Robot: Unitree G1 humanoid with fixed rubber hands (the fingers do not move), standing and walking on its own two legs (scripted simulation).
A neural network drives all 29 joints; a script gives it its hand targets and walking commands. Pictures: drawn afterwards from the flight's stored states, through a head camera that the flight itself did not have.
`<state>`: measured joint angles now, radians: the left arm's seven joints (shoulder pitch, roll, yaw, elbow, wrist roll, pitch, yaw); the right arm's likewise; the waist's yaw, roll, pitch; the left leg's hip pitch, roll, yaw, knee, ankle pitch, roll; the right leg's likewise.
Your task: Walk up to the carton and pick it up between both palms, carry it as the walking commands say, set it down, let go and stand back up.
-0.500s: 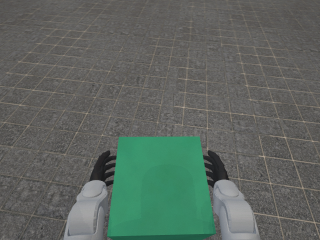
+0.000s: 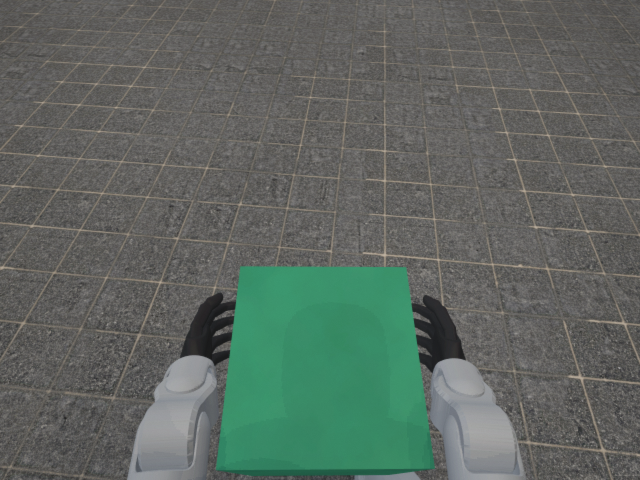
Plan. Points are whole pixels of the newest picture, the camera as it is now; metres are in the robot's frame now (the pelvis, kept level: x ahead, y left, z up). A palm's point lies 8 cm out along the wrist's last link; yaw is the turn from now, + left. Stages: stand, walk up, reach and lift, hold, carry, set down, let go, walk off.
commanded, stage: carry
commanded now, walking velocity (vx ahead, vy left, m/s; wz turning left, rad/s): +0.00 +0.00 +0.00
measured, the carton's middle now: (321, 381) +0.27 +0.00 -0.06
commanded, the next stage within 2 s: none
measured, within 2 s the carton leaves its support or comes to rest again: neither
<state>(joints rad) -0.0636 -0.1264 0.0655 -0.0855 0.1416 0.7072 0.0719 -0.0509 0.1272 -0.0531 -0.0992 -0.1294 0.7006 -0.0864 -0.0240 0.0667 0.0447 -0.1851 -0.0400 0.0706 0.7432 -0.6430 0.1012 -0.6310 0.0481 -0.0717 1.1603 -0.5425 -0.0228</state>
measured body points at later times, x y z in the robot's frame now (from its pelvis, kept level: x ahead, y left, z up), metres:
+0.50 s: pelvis +0.33 +0.04 +0.01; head +0.36 +0.05 +0.46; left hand +0.61 +0.21 +0.02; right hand +0.62 -0.08 +0.02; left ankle +0.26 +0.11 -0.70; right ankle +0.25 -0.07 -0.63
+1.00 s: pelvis +0.60 +0.07 +0.01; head +0.62 +0.08 +0.46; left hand +0.87 +0.24 +0.03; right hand +0.90 -0.05 +0.03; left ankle +0.49 +0.14 -0.70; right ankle +0.54 -0.04 -0.66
